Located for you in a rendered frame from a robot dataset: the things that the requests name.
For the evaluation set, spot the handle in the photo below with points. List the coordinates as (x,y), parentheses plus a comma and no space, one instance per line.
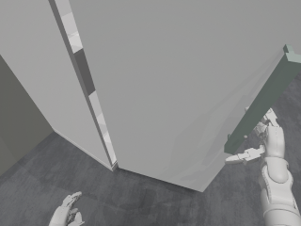
(281,77)

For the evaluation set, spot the right robot forearm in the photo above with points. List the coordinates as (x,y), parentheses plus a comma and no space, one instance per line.
(278,204)

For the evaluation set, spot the fridge door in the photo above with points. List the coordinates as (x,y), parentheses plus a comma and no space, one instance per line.
(173,77)

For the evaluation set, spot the left robot hand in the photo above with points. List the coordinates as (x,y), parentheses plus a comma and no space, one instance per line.
(63,214)

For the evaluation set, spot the right robot hand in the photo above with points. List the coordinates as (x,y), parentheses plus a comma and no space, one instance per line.
(272,138)

